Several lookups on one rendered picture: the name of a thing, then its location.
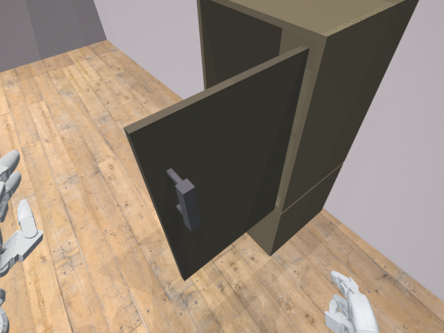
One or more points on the handle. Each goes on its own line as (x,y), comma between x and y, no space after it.
(188,206)

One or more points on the left robot hand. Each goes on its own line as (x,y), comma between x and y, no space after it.
(20,245)

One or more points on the cupboard door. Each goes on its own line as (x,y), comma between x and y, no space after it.
(230,141)

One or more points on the right robot hand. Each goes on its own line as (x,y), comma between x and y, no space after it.
(356,312)

